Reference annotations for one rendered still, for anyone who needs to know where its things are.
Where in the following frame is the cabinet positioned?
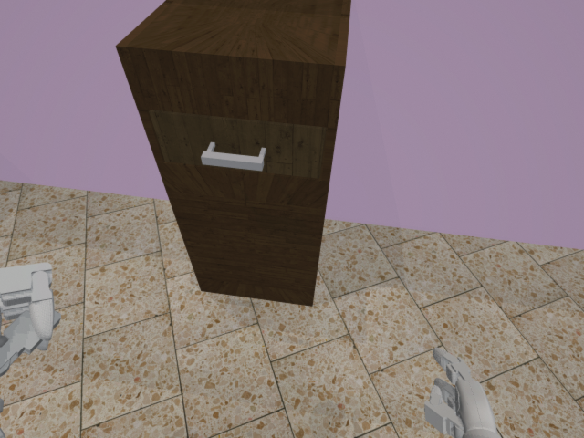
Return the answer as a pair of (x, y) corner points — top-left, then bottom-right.
(116, 0), (351, 307)

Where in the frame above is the handle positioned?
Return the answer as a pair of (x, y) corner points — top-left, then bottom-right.
(201, 142), (266, 171)

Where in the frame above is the robot right hand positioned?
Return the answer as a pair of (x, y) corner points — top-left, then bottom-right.
(424, 348), (497, 438)

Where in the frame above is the drawer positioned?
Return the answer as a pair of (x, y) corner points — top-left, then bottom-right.
(149, 109), (326, 179)

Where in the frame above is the robot left hand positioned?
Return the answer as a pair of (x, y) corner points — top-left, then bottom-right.
(0, 262), (61, 377)

